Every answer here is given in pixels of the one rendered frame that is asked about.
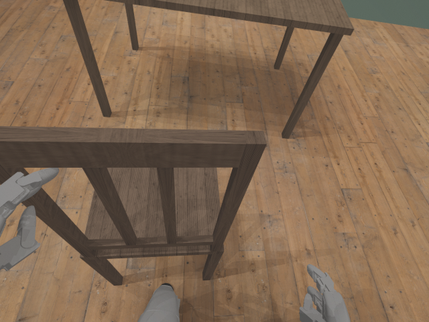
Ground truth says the robot left hand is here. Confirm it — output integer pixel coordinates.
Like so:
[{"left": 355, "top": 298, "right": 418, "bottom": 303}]
[{"left": 0, "top": 168, "right": 59, "bottom": 271}]

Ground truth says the table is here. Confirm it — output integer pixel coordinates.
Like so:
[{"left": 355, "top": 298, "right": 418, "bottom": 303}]
[{"left": 63, "top": 0, "right": 354, "bottom": 139}]

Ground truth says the chair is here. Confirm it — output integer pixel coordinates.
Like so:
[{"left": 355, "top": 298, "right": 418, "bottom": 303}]
[{"left": 0, "top": 126, "right": 267, "bottom": 286}]

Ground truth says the robot left shin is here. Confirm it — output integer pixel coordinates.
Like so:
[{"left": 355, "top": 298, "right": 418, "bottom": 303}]
[{"left": 154, "top": 285, "right": 174, "bottom": 292}]

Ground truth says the robot right hand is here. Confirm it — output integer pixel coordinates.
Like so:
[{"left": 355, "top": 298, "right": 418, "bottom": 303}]
[{"left": 300, "top": 264, "right": 351, "bottom": 322}]

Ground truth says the left robot thigh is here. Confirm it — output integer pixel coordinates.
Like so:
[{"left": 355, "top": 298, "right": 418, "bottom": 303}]
[{"left": 138, "top": 290, "right": 180, "bottom": 322}]

